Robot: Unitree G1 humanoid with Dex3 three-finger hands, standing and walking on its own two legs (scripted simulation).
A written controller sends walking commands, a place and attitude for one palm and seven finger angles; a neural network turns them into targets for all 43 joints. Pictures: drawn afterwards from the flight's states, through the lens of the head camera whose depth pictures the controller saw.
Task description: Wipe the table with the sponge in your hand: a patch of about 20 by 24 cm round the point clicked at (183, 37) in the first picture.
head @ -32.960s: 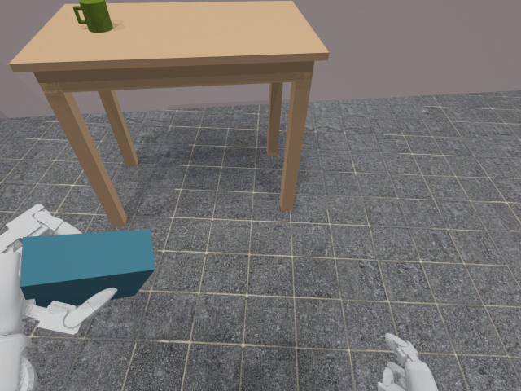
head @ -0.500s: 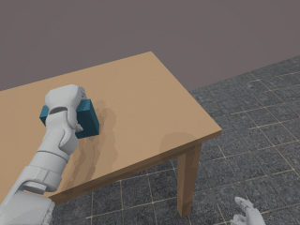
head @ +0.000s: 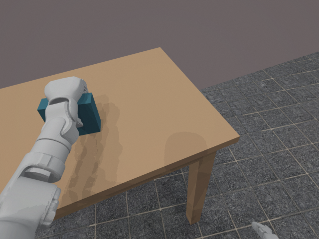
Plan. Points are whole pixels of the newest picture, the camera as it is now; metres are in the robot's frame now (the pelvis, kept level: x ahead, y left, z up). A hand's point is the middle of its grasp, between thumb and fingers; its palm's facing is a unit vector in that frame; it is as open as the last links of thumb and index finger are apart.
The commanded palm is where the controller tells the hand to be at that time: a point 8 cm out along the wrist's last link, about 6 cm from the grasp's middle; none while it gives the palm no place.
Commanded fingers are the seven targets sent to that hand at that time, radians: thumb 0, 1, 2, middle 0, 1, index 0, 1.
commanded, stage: wipe forward along the third lane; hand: left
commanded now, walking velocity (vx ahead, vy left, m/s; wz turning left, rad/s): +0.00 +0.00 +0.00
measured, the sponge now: (75, 121) +0.40 +0.27 +0.09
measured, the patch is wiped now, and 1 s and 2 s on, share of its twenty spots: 0.95 0.95 0.95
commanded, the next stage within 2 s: wipe back along the third lane in 0.24 s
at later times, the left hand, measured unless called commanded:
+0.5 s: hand (72, 98) +0.45 +0.28 +0.14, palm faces -0.04 +0.00 -1.00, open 9.3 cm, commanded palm +0.41 +0.27 +0.16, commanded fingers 0.00 0.10 1.30 -1.20 -1.60 -1.20 -1.60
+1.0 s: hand (69, 106) +0.42 +0.27 +0.14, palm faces +0.12 -0.05 -0.99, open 9.3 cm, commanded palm +0.36 +0.26 +0.16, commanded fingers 0.00 0.10 1.30 -1.20 -1.60 -1.20 -1.60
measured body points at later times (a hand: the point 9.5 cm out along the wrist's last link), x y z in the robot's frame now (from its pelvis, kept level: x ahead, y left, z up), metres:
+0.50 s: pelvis +0.02 +0.02 +0.00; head +0.03 -0.02 +0.45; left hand +0.44 +0.27 +0.19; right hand +0.14 -0.24 -0.13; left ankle -0.01 +0.12 -0.74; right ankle +0.03 -0.05 -0.74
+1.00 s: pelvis +0.05 +0.04 +0.00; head +0.04 +0.01 +0.45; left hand +0.41 +0.27 +0.19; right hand +0.27 -0.18 -0.09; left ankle -0.01 +0.12 -0.74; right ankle +0.03 -0.05 -0.74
